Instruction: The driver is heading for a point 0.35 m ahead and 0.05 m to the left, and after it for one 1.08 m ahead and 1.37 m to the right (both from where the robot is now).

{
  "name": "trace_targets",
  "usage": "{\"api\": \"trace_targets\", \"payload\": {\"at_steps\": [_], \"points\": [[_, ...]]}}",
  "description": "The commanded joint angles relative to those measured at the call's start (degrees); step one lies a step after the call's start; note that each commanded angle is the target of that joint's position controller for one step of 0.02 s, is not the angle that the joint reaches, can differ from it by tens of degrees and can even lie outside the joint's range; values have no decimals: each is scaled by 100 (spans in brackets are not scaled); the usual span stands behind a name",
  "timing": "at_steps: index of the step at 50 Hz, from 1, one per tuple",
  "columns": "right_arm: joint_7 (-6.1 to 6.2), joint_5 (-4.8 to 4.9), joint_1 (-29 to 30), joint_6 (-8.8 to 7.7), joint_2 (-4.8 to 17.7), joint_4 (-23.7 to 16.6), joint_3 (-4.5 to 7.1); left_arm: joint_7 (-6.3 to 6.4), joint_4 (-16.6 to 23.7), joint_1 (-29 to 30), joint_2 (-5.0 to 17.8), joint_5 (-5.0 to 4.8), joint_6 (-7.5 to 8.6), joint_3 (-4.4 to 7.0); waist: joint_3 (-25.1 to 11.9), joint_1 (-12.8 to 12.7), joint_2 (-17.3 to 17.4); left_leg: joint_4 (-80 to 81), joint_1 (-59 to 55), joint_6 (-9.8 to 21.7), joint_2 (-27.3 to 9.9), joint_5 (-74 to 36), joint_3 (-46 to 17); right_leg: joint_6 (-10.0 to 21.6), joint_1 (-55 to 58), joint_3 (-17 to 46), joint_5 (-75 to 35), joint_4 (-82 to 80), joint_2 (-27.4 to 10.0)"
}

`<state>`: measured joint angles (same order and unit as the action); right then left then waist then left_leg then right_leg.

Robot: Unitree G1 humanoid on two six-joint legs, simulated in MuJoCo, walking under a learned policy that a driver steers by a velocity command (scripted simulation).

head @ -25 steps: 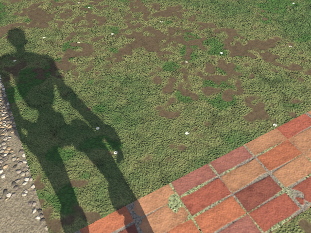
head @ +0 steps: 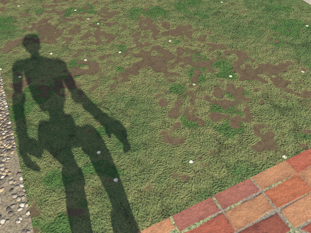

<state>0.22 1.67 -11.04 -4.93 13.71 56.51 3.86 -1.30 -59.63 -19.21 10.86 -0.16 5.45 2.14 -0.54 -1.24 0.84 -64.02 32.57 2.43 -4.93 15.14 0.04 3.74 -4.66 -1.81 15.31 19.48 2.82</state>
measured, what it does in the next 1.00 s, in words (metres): walks ahead, turning right: left foot, then right foot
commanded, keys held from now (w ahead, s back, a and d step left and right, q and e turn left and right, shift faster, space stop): w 0.24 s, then w+e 0.76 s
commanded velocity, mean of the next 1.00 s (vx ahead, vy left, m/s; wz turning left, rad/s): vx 0.49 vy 0.00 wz -0.32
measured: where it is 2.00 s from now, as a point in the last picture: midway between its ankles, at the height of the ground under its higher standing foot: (221, 156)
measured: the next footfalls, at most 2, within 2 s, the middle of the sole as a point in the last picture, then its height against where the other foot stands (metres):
left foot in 0.28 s outside the picture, level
right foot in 0.88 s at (196, 225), level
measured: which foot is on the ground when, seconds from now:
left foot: up 0.00-0.26, down 0.28-0.90, up 0.92-1.00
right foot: down 0.00-0.30, up 0.32-0.86, down 0.88-1.00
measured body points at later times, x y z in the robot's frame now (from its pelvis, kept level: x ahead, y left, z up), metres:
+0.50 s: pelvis +0.23 +0.09 +0.00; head +0.25 +0.09 +0.45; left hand +0.32 +0.35 -0.14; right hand +0.27 -0.18 -0.14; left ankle +0.27 +0.17 -0.74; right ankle +0.23 -0.08 -0.65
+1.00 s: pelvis +0.49 -0.02 -0.02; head +0.53 -0.04 +0.43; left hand +0.71 +0.19 -0.13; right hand +0.47 -0.31 -0.15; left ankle +0.41 +0.17 -0.63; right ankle +0.53 -0.10 -0.74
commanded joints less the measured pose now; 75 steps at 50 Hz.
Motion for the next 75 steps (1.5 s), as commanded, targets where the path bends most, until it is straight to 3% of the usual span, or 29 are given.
{"api": "trace_targets", "payload": {"at_steps": [1,10,12,14,15,16,17,18,19,22,30,39,42,44,45,46,47,48,49,51,56,63,68,69,70,71,72,74,75], "points": [[28,-66,400,17,218,-397,73,145,190,-143,883,40,24,120,571,26,-425,1007,820,-174,-185,-763,-16,789,-49,1022,-2022,-1168,-1401],[-186,-5,1787,-27,328,-921,-5,218,12,-526,1043,-101,-30,258,811,-162,-509,3205,351,40,48,-1428,-2,662,570,744,-1683,-1138,-1774],[-219,-5,1477,-67,525,-889,74,221,41,-386,1155,-96,-74,307,535,87,-618,3358,-320,199,231,-1082,143,550,757,656,-2761,-647,-1809],[-165,-9,-68,-81,948,-453,323,207,110,-252,1016,-55,-130,247,-398,847,-568,3413,-2562,455,471,-953,252,299,144,407,-4051,1219,-1348],[-97,-93,-1184,-82,1436,-256,445,190,275,-306,800,57,-133,142,-1343,1135,176,3401,-4423,801,-745,-626,-1144,80,-1195,166,-2246,3194,-891],[-157,-164,-1424,-79,1602,-154,430,161,268,-998,37,-73,-29,-42,-2160,710,1696,4432,-5752,1533,-1959,763,-3854,-169,-3029,413,1655,4965,45],[-170,-136,-1160,-119,1054,-209,280,161,244,-533,733,-228,64,126,-1631,847,1021,4840,-5158,1250,-1768,1367,-3927,-60,-3507,1089,1675,5663,-225],[-155,-115,-592,-150,811,-309,194,167,430,-66,991,-315,101,211,-837,703,784,4956,-4314,972,-1655,1245,-3031,48,-3805,942,1123,5744,-509],[-163,-132,-68,-176,649,-403,127,218,467,116,974,-287,79,229,-454,468,357,5132,-3445,830,-1477,700,-2342,57,-3521,818,573,5532,-816],[-174,-252,293,-217,327,-311,55,252,381,-163,622,-214,-152,298,-73,35,510,5602,-2208,629,-1024,-88,-998,68,-2715,824,-15,4963,-1172],[79,-311,-260,-195,649,-130,116,179,769,782,630,-130,-285,400,420,110,188,5886,-2581,664,-1001,-1163,287,-151,-3906,945,-1687,3579,-1054],[156,-157,-976,72,925,-66,209,-177,1569,2237,406,-125,-262,204,804,538,104,5295,-3996,559,-1285,-2661,1223,40,-4102,-104,-1227,1953,-869],[191,-83,-699,163,1194,-222,283,-242,1669,1739,723,-152,-287,341,260,68,499,4106,-4027,396,-1282,-5594,1482,347,-2767,-649,-387,1882,-292],[188,-34,-461,206,1271,-331,280,-162,1334,156,1346,-185,-294,672,-610,-812,436,1875,-3272,94,-970,-5634,1605,752,-429,-587,-750,1195,153],[167,-204,-548,129,912,-496,172,-21,1177,-470,1914,-160,-345,831,-1066,-824,-589,-31,-1545,-172,-586,-2247,1536,1114,1262,1167,-833,1138,-924],[81,-194,-845,-118,228,-844,-30,-39,1370,-210,2246,-110,-266,824,-1755,-187,-1506,-1819,615,-446,752,1854,422,2304,2678,4777,55,106,-2209],[-4,57,-70,-368,741,-1002,67,-74,1362,-431,1740,-36,-207,664,-1797,-592,-707,-2046,1252,-266,523,1663,-568,2054,2762,4790,-27,-398,-2210],[-37,180,214,-464,778,-1114,76,-65,1342,-224,1428,-33,-142,586,-1090,-499,-589,-1733,1569,-99,258,1167,-511,1793,2207,3821,-444,-332,-2025],[2,76,181,-479,762,-1007,85,-72,1445,244,1198,-78,-95,514,-626,-191,-52,-1184,1248,-67,-30,729,-507,1553,1273,3033,-998,-315,-1717],[31,-101,5,-325,890,-928,193,-30,1649,799,897,-35,-73,397,-356,195,-64,-464,429,-160,-297,344,-515,1353,68,2279,-1703,-499,-1350],[74,-253,681,-111,648,-1268,149,167,1645,419,1324,-77,-57,481,-6,133,-218,1221,406,-578,-120,-690,-270,1274,-720,1717,-2315,-734,-1027],[-80,-121,1777,-221,617,-1696,62,215,1528,-105,1292,-133,-157,470,123,-319,-641,3417,-192,-464,406,-2066,-293,838,-617,1918,-1269,-327,-898],[-141,-130,915,-389,1008,-1565,207,283,1649,49,1231,-97,-258,448,-208,226,-890,3992,-1387,-76,541,-1261,-253,595,-121,2476,-1948,825,-923],[-111,-233,130,-418,1234,-1439,289,250,1766,175,992,-58,-241,354,-856,606,-699,3805,-2731,220,45,-1300,-625,404,-586,2192,-1955,1931,-610],[-60,-335,-778,-389,1683,-1348,408,246,1900,-301,668,-71,-207,260,-1821,660,390,3809,-4895,887,-1239,-776,-2381,-6,-2191,1486,-536,3876,82],[-107,-229,-985,-307,1608,-1200,398,241,1977,-753,733,-198,-167,204,-2209,467,1951,4470,-5650,1404,-2053,546,-4541,-155,-3606,1220,1918,5161,207],[-101,-137,-665,-260,1064,-1348,255,238,1891,-485,1303,-252,-183,326,-1386,561,1132,4666,-5031,1181,-1895,1447,-4148,-191,-4122,1344,1593,5711,-197],[-69,-196,-94,-145,752,-1408,142,224,2074,322,1355,-133,-238,368,-239,465,296,4914,-3371,825,-1393,620,-2534,-218,-3959,971,749,5508,-609],[-62,-234,59,-142,642,-1382,99,208,2111,388,1276,-98,-263,393,-33,319,369,5058,-2877,762,-1193,158,-2053,-201,-3753,976,521,5221,-795]]}}
Velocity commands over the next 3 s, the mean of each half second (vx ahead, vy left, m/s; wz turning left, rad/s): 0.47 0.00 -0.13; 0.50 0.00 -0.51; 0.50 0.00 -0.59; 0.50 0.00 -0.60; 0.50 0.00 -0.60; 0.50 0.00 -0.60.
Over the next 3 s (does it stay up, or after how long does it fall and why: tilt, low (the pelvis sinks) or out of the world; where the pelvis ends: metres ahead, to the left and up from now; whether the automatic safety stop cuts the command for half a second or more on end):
stays up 1.08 -0.82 -0.02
